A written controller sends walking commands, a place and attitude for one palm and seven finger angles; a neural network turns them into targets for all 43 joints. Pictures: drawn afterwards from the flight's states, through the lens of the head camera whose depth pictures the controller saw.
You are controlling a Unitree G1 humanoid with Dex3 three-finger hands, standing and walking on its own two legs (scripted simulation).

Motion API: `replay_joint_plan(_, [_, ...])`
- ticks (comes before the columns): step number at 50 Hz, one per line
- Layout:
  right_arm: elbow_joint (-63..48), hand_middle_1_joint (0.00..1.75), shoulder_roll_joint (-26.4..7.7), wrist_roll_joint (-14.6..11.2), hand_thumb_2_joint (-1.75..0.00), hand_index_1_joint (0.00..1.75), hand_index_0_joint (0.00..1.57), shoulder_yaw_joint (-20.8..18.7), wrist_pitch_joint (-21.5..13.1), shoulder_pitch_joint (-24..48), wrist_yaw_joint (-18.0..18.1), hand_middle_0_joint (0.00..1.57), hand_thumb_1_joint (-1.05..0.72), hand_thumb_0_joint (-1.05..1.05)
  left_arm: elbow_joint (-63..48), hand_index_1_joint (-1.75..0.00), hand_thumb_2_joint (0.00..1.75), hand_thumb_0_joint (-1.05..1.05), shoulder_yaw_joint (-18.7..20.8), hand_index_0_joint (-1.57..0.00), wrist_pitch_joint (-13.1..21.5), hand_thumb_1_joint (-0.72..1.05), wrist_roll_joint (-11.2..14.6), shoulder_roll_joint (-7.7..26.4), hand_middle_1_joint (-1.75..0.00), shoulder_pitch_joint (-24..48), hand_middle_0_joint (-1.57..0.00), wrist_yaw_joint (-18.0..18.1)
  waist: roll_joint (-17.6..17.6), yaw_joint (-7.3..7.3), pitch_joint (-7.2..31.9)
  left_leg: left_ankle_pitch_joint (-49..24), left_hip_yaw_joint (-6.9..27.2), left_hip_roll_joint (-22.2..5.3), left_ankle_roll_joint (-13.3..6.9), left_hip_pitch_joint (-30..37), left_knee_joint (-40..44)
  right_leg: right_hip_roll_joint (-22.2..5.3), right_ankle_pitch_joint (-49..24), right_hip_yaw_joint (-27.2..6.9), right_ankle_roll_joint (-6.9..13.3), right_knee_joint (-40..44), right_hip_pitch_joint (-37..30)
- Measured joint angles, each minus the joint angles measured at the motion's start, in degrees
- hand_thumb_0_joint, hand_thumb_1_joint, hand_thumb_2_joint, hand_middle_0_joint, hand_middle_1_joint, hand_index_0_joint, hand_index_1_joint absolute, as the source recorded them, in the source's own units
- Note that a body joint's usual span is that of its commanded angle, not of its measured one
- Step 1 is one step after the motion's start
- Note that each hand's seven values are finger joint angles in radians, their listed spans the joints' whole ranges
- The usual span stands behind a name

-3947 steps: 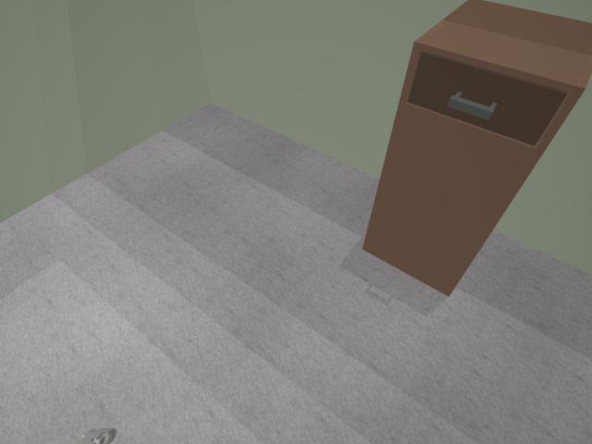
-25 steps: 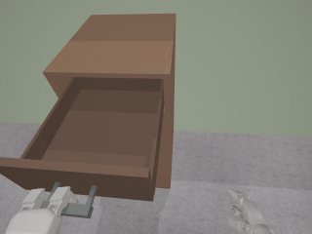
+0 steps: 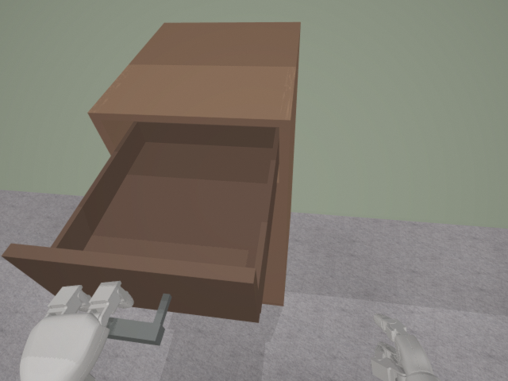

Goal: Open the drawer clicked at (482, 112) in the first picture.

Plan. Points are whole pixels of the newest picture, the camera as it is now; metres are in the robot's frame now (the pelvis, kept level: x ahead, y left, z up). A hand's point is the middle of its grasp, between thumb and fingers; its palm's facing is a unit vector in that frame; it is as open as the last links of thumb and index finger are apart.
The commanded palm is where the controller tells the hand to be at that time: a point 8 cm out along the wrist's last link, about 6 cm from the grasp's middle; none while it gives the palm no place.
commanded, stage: open the thumb to release the handle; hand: left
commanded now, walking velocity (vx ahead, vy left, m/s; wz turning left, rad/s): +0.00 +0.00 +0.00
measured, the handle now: (129, 313) +0.19 +0.20 +0.06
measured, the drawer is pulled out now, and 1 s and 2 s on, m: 0.30 0.30 0.30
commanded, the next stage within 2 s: lift the hand off the handle in 0.02 s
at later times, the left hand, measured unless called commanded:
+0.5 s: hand (103, 347) +0.15 +0.23 +0.03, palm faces +0.04 -0.11 -0.99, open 13.4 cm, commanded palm +0.14 +0.23 +0.10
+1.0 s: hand (82, 331) +0.16 +0.23 +0.10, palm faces +0.05 -0.12 -0.99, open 13.2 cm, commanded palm +0.13 +0.23 +0.17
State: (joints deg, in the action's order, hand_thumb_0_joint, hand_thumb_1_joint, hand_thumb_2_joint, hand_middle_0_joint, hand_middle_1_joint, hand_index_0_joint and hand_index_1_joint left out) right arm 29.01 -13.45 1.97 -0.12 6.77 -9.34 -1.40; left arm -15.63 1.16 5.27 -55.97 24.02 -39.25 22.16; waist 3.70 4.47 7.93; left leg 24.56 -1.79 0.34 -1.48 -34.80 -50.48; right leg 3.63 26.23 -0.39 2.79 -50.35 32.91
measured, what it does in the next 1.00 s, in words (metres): stands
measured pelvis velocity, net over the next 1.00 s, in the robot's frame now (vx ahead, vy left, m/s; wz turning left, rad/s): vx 0.00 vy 0.01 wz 0.00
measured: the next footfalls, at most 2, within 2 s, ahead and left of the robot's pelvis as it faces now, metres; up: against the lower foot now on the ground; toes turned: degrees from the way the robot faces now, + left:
none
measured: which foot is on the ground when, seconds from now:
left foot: down 0.00-1.00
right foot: down 0.00-1.00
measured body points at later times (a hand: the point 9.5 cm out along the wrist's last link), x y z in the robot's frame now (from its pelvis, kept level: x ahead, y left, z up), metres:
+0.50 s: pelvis -0.01 +0.01 +0.00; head +0.01 -0.02 +0.44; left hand +0.15 +0.23 +0.09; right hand +0.20 -0.20 -0.10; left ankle +0.01 +0.10 -0.69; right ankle -0.01 -0.09 -0.69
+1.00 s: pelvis +0.00 +0.01 +0.02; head +0.00 -0.03 +0.47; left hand +0.15 +0.23 +0.15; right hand +0.22 -0.20 -0.07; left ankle +0.01 +0.10 -0.69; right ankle -0.01 -0.09 -0.69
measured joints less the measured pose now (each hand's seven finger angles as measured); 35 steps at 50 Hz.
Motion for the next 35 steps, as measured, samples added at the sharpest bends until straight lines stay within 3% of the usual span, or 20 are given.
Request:
replay_joint_plan(7, [-0.43, 0.3, -0.46, 0.27, -0.9, 0.3, 0.2, -0.35, 0.02, -0.08, -0.58, 0.2, -0.91, 0.01, -0.74, -1.21, 0.34, 0.0, -0.7, -0.32, 0.12, -0.41, -0.64, -0.31, -1.21, -1.54, -0.33, 0.78, -0.06, 0.25, 0.28, 0.27, -0.19, 0.18, -0.29, -0.82, -0.78, -0.19, 0.28, -0.15, -0.28, -0.8, 0.82])
replay_joint_plan(19, [-0.35, 0.3, 0.25, 0.17, -0.9, 0.3, 0.2, -0.28, -0.02, -0.17, -0.96, 0.2, -0.91, 0.01, -0.22, -1.25, 0.31, 0.0, -3.53, -0.36, -0.89, -0.49, -2.74, -1.28, -1.2, 2.66, -0.32, 2.09, -0.01, 0.62, 0.41, 1.06, 0.21, 0.52, -0.53, -2.83, -3.22, -0.52, 1.21, 0.36, -0.44, -3.02, 2.51])
replay_joint_plan(28, [0.54, 0.3, 1.03, -0.62, -0.9, 0.3, 0.2, 0.72, -0.18, -0.12, 0.29, 0.2, -0.91, 0.01, 0.38, -1.26, 0.3, 0.0, -4.94, -0.39, -3.22, -0.49, -1.53, -0.23, -1.2, 4.38, -0.32, -1.27, 0.68, 0.68, -0.27, -0.11, 0.5, 0.52, -0.47, 0.2, -0.64, -0.5, 0.01, 0.51, -0.42, -0.28, -0.62])
replay_joint_plan(35, [0.08, 0.3, 0.53, -0.74, -0.89, 0.3, 0.2, 0.96, -1.07, -0.25, 0.9, 0.2, -0.91, 0.01, -2.52, -1.23, 0.3, 0.0, -3.01, -0.41, -2.81, -0.49, 0.69, 1.52, -1.2, 2.98, -0.32, -3.6, 0.89, 0.38, -0.81, -1.09, 0.46, 0.15, -0.28, 3.45, 2.15, -0.11, -1.32, 0.3, -0.3, 2.89, -3.91])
